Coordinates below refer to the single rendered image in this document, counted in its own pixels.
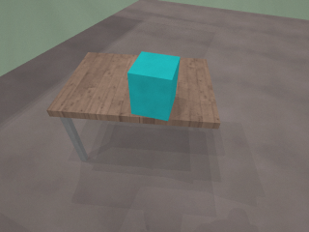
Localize carton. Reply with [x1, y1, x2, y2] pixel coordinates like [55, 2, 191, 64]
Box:
[127, 51, 181, 121]

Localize table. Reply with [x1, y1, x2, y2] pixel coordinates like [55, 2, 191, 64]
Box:
[46, 52, 221, 161]

